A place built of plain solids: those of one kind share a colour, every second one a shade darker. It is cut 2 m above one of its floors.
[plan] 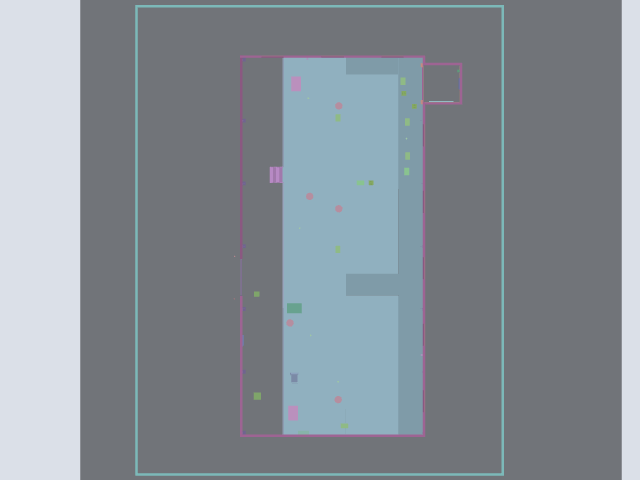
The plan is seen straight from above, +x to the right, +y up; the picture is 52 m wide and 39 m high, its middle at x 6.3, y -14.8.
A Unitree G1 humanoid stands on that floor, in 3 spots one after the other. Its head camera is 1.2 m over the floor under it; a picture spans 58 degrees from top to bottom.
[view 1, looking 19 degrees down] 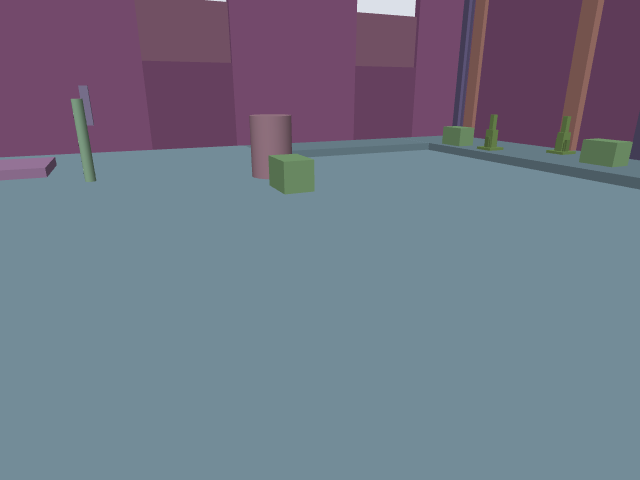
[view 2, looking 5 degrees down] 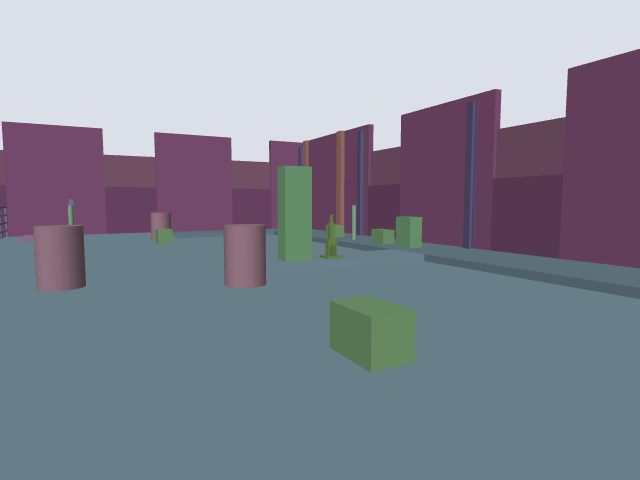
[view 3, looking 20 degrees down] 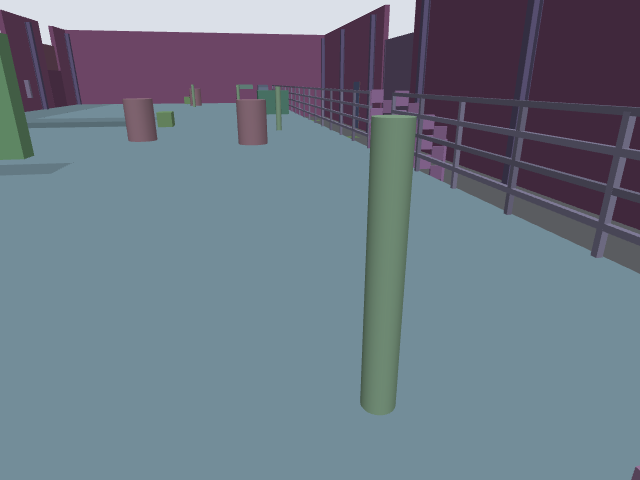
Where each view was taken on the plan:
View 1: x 5.85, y -10.10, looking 66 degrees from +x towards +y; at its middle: raised_floor_bank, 3.69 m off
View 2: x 5.85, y -18.30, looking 62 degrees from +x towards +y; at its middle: raised_floor_bank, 14.54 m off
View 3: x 5.85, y -1.95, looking -101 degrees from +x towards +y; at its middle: raised_floor_bank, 3.51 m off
